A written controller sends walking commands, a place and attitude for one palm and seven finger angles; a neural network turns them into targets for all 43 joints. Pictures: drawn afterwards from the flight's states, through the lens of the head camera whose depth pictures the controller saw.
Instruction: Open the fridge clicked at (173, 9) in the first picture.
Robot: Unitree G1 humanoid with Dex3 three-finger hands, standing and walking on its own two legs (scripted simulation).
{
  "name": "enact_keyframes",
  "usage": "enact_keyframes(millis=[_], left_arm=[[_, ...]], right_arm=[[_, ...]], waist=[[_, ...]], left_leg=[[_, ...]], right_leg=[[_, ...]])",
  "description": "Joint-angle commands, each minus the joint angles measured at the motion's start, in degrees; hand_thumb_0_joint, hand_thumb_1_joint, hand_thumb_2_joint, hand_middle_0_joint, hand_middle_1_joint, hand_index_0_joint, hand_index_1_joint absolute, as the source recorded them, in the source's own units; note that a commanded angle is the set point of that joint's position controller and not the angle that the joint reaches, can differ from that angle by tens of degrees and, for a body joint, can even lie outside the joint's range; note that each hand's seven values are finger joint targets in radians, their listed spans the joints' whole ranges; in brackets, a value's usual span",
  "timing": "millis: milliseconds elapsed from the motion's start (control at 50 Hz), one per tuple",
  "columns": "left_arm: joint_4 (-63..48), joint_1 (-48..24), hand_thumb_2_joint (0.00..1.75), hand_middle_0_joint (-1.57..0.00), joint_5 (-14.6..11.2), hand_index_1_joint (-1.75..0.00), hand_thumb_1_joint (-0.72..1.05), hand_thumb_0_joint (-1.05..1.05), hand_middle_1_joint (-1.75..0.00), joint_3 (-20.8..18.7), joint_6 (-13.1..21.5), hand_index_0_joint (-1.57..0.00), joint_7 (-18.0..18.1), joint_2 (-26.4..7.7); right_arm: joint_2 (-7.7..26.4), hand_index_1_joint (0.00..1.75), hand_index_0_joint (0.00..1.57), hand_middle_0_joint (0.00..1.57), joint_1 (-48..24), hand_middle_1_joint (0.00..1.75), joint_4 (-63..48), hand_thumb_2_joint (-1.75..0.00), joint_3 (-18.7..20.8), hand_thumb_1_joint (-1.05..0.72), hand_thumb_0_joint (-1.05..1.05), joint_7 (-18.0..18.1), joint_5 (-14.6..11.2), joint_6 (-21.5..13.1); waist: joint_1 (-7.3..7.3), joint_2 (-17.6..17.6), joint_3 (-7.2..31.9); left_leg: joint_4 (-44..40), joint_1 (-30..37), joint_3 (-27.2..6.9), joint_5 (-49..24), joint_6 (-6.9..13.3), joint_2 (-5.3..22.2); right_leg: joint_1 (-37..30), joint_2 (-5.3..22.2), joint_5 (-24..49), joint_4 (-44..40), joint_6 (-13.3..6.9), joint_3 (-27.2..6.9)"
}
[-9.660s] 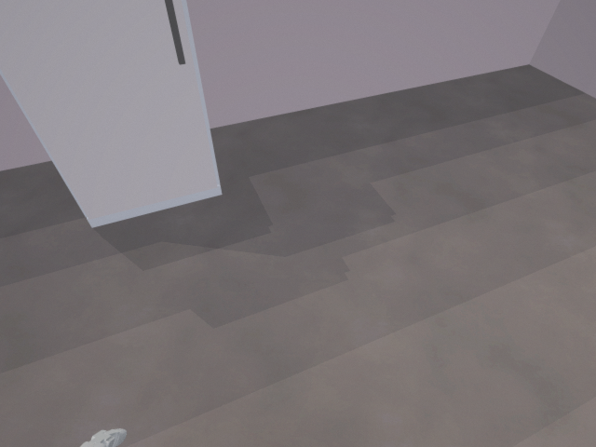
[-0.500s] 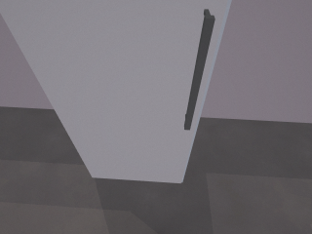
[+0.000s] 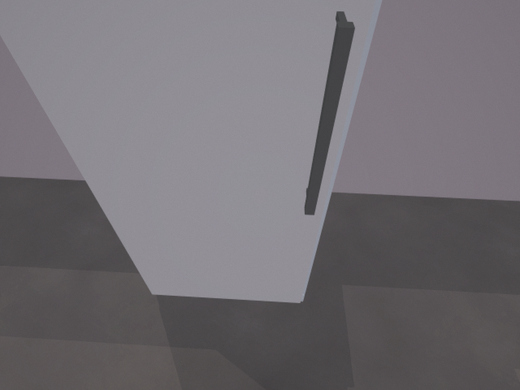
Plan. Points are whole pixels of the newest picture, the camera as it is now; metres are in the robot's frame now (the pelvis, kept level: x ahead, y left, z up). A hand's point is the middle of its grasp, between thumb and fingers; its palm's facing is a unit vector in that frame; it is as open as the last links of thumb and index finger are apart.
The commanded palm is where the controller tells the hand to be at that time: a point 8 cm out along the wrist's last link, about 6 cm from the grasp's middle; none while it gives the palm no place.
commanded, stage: look again from close up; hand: right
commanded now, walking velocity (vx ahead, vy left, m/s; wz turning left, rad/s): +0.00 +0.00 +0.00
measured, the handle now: (321, 134) +0.51 -0.08 +0.13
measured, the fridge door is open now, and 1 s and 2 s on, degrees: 0 0 0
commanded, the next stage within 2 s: raise the hand to about handle height in 0.06 s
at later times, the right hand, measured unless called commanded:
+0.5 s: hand (371, 341) +0.20 -0.14 +0.00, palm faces +0.01 +1.00 +0.01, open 8.1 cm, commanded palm +0.13 -0.23 -0.03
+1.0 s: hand (425, 335) +0.21 -0.21 +0.02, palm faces +0.04 +1.00 -0.06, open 11.1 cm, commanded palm +0.17 -0.27 +0.03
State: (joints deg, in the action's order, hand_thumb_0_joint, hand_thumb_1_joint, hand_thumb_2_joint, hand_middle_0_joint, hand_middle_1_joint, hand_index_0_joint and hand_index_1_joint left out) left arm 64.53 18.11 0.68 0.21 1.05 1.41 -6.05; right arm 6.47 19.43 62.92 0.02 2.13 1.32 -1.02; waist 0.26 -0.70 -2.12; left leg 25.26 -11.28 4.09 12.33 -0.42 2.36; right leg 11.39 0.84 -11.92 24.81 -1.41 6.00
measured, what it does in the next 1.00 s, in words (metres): stands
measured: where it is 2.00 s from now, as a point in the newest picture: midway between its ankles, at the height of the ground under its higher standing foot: outside the picture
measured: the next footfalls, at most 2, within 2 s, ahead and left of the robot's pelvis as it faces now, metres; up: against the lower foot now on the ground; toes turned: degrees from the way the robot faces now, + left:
none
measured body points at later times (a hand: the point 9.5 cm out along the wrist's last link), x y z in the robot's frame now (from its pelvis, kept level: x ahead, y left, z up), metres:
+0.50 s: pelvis +0.00 +0.01 -0.05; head +0.00 +0.00 +0.40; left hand +0.19 +0.27 -0.09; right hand +0.20 -0.20 +0.00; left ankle +0.02 +0.12 -0.74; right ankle +0.02 -0.10 -0.74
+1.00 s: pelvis +0.01 +0.01 -0.05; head +0.04 +0.02 +0.40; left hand +0.17 +0.24 -0.14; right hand +0.20 -0.27 +0.03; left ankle +0.01 +0.12 -0.74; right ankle +0.02 -0.10 -0.74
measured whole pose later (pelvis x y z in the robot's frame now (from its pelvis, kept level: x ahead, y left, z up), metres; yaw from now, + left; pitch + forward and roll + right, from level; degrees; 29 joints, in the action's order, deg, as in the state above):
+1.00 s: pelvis +0.01 +0.01 -0.05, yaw -2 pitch +8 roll +2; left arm 33.9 15.8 -2.2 1.6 13.3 3.7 -11.6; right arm 16.4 22.5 -1.4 16.6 -21.1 -19.7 -14.9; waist -0.4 2.4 5.3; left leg 50.3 -33.3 6.7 25.1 1.1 1.3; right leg 36.1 3.2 -24.8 52.8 -0.2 1.5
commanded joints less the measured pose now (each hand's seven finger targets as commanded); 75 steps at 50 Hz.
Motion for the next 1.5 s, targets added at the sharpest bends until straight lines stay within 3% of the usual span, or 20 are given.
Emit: enact_keyframes(millis=[0, 120, 140, 160, 180, 200, 220, 240, 300, 360, 400, 440, 500, 560, 620, 700, 860, 1020, 1140, 1480], left_arm=[[-1.3, 3.9, 0.9, -0.2, 0.1, -0.3, 0.9, 0.0, -0.3, -1.0, 0.5, -0.2, 0.2, -5.3], [-1.4, 3.7, 0.9, -0.2, 0.0, -0.3, 0.9, 0.0, -0.3, -0.9, 0.6, -0.2, 0.2, -5.3], [-5.2, -3.4, 0.9, -0.2, -0.4, -0.3, 0.9, 0.0, -0.3, -1.1, 0.8, -0.2, -0.4, -8.7], [-27.2, -2.3, 0.9, -0.2, -2.2, -0.3, 0.9, 0.0, -0.3, -1.6, 9.1, -0.2, 2.2, -19.0], [-23.2, -6.3, 0.9, -0.2, -3.2, -0.3, 0.9, 0.0, -0.3, 0.0, 15.0, -0.2, 3.7, -13.8], [-20.8, -5.4, 0.9, -0.2, -4.0, -0.3, 0.9, 0.0, -0.3, -0.5, 16.6, -0.2, 3.3, -11.0], [-22.4, -2.2, 0.9, -0.2, -4.9, -0.3, 0.9, 0.0, -0.3, -1.1, 17.4, -0.2, 3.2, -12.0], [-26.2, -5.0, 0.9, -0.2, -5.6, -0.3, 0.9, 0.0, -0.3, -1.2, 19.1, -0.2, 3.6, -14.0], [-29.6, -5.9, 0.9, -0.2, -2.7, -0.3, 0.9, 0.0, -0.3, -2.6, 21.2, -0.2, 3.7, -15.6], [-33.6, -7.9, 0.9, -0.2, -1.5, -0.3, 0.9, 0.0, -0.3, -4.7, 20.1, -0.2, 0.6, -14.7], [-36.7, -10.3, 0.9, -0.2, -1.0, -0.3, 0.9, 0.0, -0.3, -5.8, 18.3, -0.2, -1.4, -15.0], [-41.0, -11.8, 0.9, -0.2, -1.2, -0.3, 0.9, 0.0, -0.3, -6.6, 16.1, -0.2, -2.4, -15.3], [-45.6, -13.2, 0.9, -0.2, -2.3, -0.3, 0.9, 0.0, -0.3, -6.0, 13.2, -0.2, -1.6, -14.1], [-46.2, -10.4, 0.9, -0.2, -2.2, -0.3, 0.9, 0.0, -0.3, -5.5, 11.8, -0.2, -0.2, -13.5], [-44.7, -6.5, 0.9, -0.2, -1.4, -0.3, 0.9, 0.0, -0.3, -4.3, 12.9, -0.2, 1.0, -13.8], [-41.5, -6.5, 0.9, -0.2, -2.3, -0.3, 0.9, 0.0, -0.3, -3.5, 15.0, -0.2, 2.0, -14.9], [-41.8, -10.0, 0.9, -0.2, -3.2, -0.3, 0.9, 0.0, -0.3, -2.7, 15.4, -0.2, 3.2, -13.9], [-40.7, -8.3, 0.9, -0.2, -3.1, -0.3, 0.9, 0.0, -0.3, -2.4, 17.2, -0.2, 2.8, -15.4], [-40.5, -6.9, 0.9, -0.2, -3.6, -0.3, 0.9, 0.0, -0.3, -2.2, 18.8, -0.2, 3.2, -16.3], [-40.1, -8.4, 0.9, -0.2, -4.2, -0.3, 0.9, 0.0, -0.3, 0.3, 17.7, -0.2, 5.2, -16.9]], right_arm=[[4.8, 0.3, 0.2, 0.2, 4.7, 0.3, -1.2, -0.9, 0.9, -0.9, 0.0, 0.1, -0.3, -0.6], [4.9, 0.3, 0.2, 0.2, 4.5, 0.3, -1.1, -0.9, 0.9, -0.9, 0.0, 0.1, -0.2, -0.5], [7.2, 0.3, 0.2, 0.2, 6.2, 0.3, 1.0, -0.9, 0.1, -0.9, 0.0, 2.1, 0.3, -0.9], [16.7, 0.32, 0.2, 0.2, -36.2, 0.32, -90.5, -0.89, 2.2, -0.88, 0.0, 1.6, -12.2, -13.3], [14.7, 0.33, 0.2, 0.2, -15.1, 0.33, -76.6, -0.88, 3.8, -0.85, 0.0, 5.5, -7.7, -10.1], [-0.1, 0.34, 0.21, 0.21, 6.1, 0.34, -58.3, -0.87, -4.3, -0.83, 0.0, 6.8, -7.9, -2.5], [-4.7, 0.36, 0.21, 0.21, 6.2, 0.36, -60.5, -0.86, -7.9, -0.81, 0.0, 6.6, -9.2, 0.5], [-2.9, 0.37, 0.21, 0.21, -1.1, 0.37, -72.6, -0.85, -9.7, -0.78, 0.0, 5.9, -10.7, -2.7], [0.8, 0.42, 0.21, 0.21, 2.4, 0.42, -69.8, -0.82, -4.7, -0.71, 0.0, 4.2, -9.7, -10.2], [1.8, 0.47, 0.22, 0.22, 16.5, 0.47, -57.6, -0.79, 2.8, -0.64, 0.0, -4.3, -11.6, -21.0], [4.6, 0.5, 0.22, 0.22, 20.5, 0.5, -56.7, -0.77, 7.9, -0.6, 0.0, -11.8, -13.6, -29.4], [10.9, 0.53, 0.22, 0.22, 21.4, 0.53, -59.2, -0.75, 14.1, -0.55, 0.0, -16.6, -13.5, -32.4], [10.7, 0.57, 0.23, 0.23, 18.2, 0.57, -71.1, -0.72, 13.5, -0.48, 0.0, -17.3, -14.9, -28.0], [12.4, 0.62, 0.24, 0.24, 10.5, 0.62, -80.1, -0.69, 15.1, -0.41, 0.0, -15.7, -16.7, -27.2], [12.3, 0.66, 0.24, 0.24, 0.6, 0.66, -89.0, -0.66, 11.7, -0.34, 0.0, -16.3, -17.0, -30.9], [13.4, 0.72, 0.25, 0.25, -1.5, 0.72, -81.8, -0.62, 11.1, -0.25, 0.0, -21.6, -17.9, -29.9], [19.3, 0.84, 0.26, 0.26, 4.3, 0.84, -75.3, -0.54, 23.4, -0.06, 0.0, -24.7, -22.8, -16.7], [18.8, 0.96, 0.27, 0.27, -0.4, 0.96, -73.7, -0.46, 22.0, 0.13, 0.0, -23.2, -22.9, -18.6], [21.9, 1.05, 0.28, 0.28, -5.3, 1.05, -77.5, -0.4, 23.4, 0.27, 0.0, -23.3, -22.6, -18.4], [28.8, 1.2, 0.3, 0.3, -25.6, 1.2, -67.1, -0.3, 27.5, 0.5, 0.0, -27.1, -22.6, -7.3]], waist=[[0.07, 0.5, -3.9], [0.16, 0.6, -4.0], [2.08, 0.7, -3.6], [-7.18, 12.1, 25.5], [-1.26, 13.9, 24.7], [-2.24, 9.1, 11.4], [-2.1, 6.2, 4.8], [-3.5, 3.2, 0.0], [-4.09, -9.4, -1.3], [1.6, -14.3, 1.1], [2.94, -11.6, 4.6], [5.11, -2.2, 9.7], [5.05, 4.6, 15.6], [1.64, 4.9, 15.1], [-3.0, 4.0, 16.9], [-4.78, 4.4, 14.7], [1.81, 1.8, 20.7], [0.59, 1.2, 13.0], [0.58, 4.6, 15.8], [1.04, 5.3, 11.0]], left_leg=[[-5.5, -2.5, -4.7, 1.0, 1.9, 4.1], [-5.2, -1.9, -4.6, -0.4, 1.8, 4.0], [-4.9, -3.1, -6.7, -9.9, 1.8, 6.3], [0.9, 2.7, -1.5, -6.1, 2.0, -0.1], [5.2, 0.8, 0.0, 1.3, 3.1, -1.7], [4.9, -4.6, 1.8, 3.3, 2.3, -1.4], [3.8, -6.8, 2.2, 5.6, 1.7, -1.2], [3.2, -9.4, 1.8, 8.4, 1.4, -1.4], [5.5, -17.9, 2.1, 16.6, 0.9, -2.1], [11.7, -22.6, 1.7, 19.3, 1.5, -2.0], [16.9, -22.3, 0.4, 14.5, 2.2, -1.9], [21.5, -18.8, -1.4, 5.7, 3.1, -1.1], [23.9, -17.4, -1.8, -1.4, 2.7, -1.6], [21.9, -21.4, -3.4, 5.4, 1.9, -2.0], [23.0, -23.5, -3.4, -2.3, 1.3, -2.8], [20.7, -26.4, -3.8, 4.0, 1.1, -2.9], [16.8, -12.8, -3.9, -2.1, 0.5, -1.3], [14.1, -15.2, -2.1, 2.6, 0.9, -2.2], [13.6, -13.4, 0.1, -0.2, 1.3, -2.7], [6.8, -9.1, 0.5, 1.7, 1.7, -3.2]], right_leg=[[2.7, 5.5, -2.7, -7.3, 0.3, -6.5], [2.7, 5.7, -1.9, -7.3, 0.2, -6.5], [4.8, 6.5, 1.8, 4.0, 1.7, -4.2], [-11.1, -0.2, 3.3, -1.6, 0.6, -4.6], [-8.2, 1.4, -0.2, -3.3, 0.5, -5.0], [1.0, 1.9, -6.0, -4.2, 0.8, -6.7], [6.4, 1.3, -10.0, -3.5, 1.4, -7.2], [6.6, 1.3, -12.2, -1.9, 0.8, -7.9], [12.6, -0.6, -13.3, 5.5, 0.7, -7.9], [21.6, -1.3, -10.9, 13.6, 2.1, -5.8], [25.8, -2.0, -8.1, 19.4, 2.5, -4.6], [26.7, -2.9, -3.5, 22.8, 1.9, -3.1], [24.9, -2.4, 0.0, 23.4, 1.1, -2.2], [25.3, -1.4, -4.1, 25.3, 0.6, -4.3], [22.4, -0.5, 1.0, 28.8, -0.4, -6.2], [23.9, 0.0, -3.3, 29.5, -0.3, -7.2], [21.2, -0.6, 2.8, 23.0, 0.0, -6.9], [19.2, -0.6, 0.1, 18.2, 0.2, -6.9], [12.7, -0.3, 2.2, 14.8, 0.0, -7.2], [5.8, 0.0, -0.8, 7.1, 0.2, -8.5]])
